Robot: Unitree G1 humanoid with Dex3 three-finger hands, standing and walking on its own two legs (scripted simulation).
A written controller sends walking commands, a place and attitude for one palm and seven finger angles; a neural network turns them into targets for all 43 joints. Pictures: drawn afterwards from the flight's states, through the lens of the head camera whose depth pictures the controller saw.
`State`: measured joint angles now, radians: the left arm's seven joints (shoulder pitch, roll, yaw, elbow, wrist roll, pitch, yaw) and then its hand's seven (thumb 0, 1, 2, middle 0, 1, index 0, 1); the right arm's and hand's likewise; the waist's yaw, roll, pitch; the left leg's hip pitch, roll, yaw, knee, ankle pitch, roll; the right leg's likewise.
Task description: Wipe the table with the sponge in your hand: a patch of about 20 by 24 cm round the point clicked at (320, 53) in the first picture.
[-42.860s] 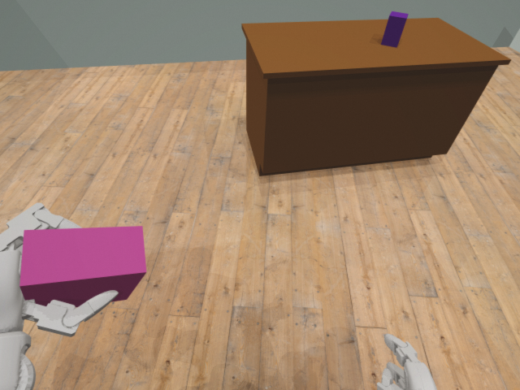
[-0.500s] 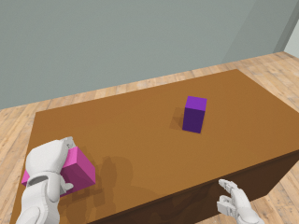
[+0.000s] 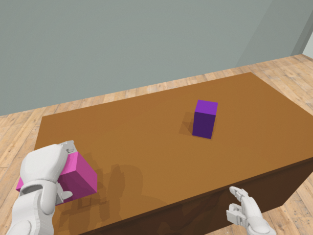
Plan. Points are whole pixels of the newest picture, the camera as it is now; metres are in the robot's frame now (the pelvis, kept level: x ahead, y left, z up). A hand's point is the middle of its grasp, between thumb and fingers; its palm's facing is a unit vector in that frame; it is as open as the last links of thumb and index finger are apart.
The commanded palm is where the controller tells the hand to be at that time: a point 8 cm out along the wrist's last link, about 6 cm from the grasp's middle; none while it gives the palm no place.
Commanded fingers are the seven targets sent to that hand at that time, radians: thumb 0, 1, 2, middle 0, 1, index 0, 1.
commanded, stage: bring the sponge back beside the body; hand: left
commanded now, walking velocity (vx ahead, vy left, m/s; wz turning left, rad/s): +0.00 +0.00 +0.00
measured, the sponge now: (65, 184) +0.19 +0.27 +0.06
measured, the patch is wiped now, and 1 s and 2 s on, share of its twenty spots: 1.00 1.00 1.00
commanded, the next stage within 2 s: step back with the hand held close in 0.68 s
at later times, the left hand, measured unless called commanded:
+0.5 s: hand (53, 176) +0.18 +0.28 +0.11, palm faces +0.10 -0.14 -0.98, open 9.6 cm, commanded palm +0.15 +0.27 +0.18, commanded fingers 0.00 0.10 1.30 -1.20 -1.60 -1.20 -1.60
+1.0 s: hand (73, 161) +0.21 +0.23 +0.13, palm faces +0.28 -0.87 -0.40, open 9.7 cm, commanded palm +0.15 +0.28 +0.17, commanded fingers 0.00 0.10 1.30 -1.20 -1.60 -1.20 -1.60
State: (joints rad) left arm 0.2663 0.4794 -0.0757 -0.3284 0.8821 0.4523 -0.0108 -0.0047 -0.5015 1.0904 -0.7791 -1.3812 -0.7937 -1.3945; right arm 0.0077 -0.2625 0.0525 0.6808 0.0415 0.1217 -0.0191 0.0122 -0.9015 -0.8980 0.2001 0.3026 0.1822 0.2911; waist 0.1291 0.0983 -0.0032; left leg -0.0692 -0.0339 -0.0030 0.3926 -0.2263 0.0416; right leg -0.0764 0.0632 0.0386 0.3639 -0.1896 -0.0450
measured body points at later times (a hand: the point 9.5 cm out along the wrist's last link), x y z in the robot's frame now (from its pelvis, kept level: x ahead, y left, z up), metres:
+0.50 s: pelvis +0.00 -0.01 +0.00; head -0.04 -0.04 +0.45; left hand +0.17 +0.28 +0.16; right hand +0.25 -0.20 -0.07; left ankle +0.00 +0.09 -0.74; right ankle +0.01 -0.10 -0.74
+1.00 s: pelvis -0.01 +0.00 -0.01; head +0.00 +0.01 +0.44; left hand +0.19 +0.28 +0.16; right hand +0.21 -0.21 -0.06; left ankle +0.00 +0.09 -0.74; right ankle +0.01 -0.10 -0.74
